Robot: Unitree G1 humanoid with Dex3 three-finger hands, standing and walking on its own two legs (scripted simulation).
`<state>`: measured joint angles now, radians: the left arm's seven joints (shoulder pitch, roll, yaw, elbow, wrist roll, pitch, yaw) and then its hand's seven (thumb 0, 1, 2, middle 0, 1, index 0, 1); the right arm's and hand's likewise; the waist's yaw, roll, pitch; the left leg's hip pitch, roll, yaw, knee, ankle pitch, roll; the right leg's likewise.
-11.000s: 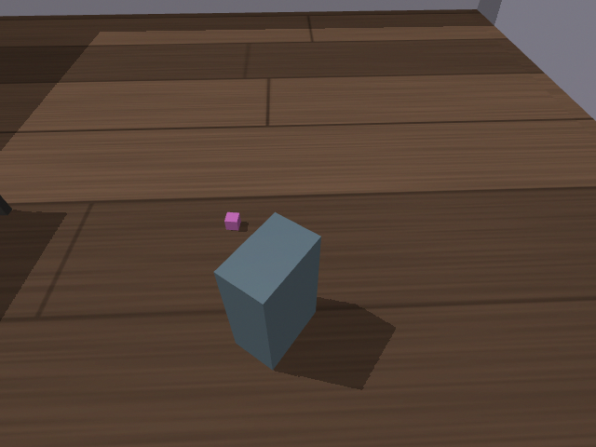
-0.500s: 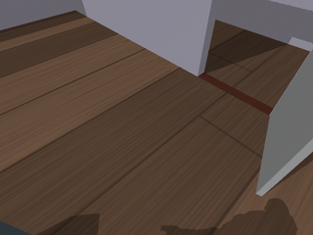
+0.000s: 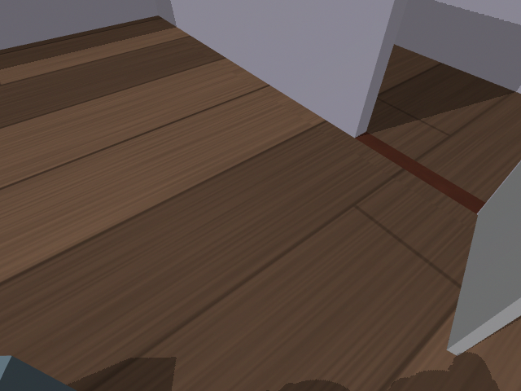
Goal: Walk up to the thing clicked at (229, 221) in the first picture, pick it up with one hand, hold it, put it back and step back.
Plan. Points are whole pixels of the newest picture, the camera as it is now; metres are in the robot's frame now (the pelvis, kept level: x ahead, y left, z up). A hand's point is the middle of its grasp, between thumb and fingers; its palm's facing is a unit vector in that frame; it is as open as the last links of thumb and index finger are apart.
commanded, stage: walk up
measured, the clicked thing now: out of the picture +0.35 +1.17 -0.75
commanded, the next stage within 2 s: none
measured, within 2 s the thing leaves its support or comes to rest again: neither
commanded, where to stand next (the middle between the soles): +1.18 -0.04 m, yaw -2 degrees
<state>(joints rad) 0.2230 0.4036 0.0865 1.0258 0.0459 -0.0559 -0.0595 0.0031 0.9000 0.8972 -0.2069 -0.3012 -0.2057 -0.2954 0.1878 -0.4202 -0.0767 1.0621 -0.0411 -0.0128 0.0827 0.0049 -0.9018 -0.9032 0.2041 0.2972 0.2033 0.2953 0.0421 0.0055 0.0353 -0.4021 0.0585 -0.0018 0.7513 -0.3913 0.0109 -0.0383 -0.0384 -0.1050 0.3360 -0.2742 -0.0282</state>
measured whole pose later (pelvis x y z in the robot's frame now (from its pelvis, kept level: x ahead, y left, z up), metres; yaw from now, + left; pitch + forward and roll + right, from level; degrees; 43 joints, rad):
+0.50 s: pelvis +0.21 +0.03 -0.01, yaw -3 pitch -2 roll +2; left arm 0.21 0.44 0.07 0.96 0.03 -0.03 -0.12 0.01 0.90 0.90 -0.20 -0.30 -0.20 -0.29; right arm 0.34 -0.40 -0.07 0.94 -0.02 -0.08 0.07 0.00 -0.90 -0.90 0.21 0.30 0.21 0.30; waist -0.03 -0.02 0.05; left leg 0.01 0.03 0.13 0.37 -0.34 -0.01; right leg -0.48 -0.11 -0.02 0.61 -0.14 -0.01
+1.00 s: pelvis +0.47 +0.02 -0.03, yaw -2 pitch -3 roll -1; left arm 0.33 0.45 0.06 0.89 0.01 -0.06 -0.06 0.01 0.90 0.90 -0.21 -0.30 -0.20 -0.30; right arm 0.21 -0.42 -0.08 0.88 -0.04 -0.08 0.08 0.00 -0.90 -0.90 0.20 0.30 0.20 0.30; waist 0.04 -0.03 0.07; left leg -0.44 0.06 0.09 0.64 -0.15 0.03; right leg -0.12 -0.06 -0.07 0.76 -0.49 -0.02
